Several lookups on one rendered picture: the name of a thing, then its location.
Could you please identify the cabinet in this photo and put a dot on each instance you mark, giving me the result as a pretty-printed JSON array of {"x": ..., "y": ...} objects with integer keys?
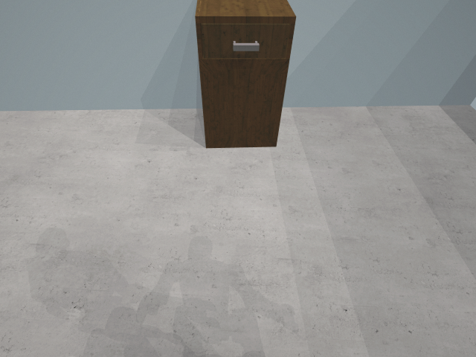
[{"x": 242, "y": 98}]

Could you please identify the drawer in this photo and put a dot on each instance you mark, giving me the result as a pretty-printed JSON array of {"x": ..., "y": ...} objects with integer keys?
[{"x": 218, "y": 39}]

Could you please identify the handle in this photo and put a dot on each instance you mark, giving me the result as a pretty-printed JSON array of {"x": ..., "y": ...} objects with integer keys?
[{"x": 246, "y": 46}]

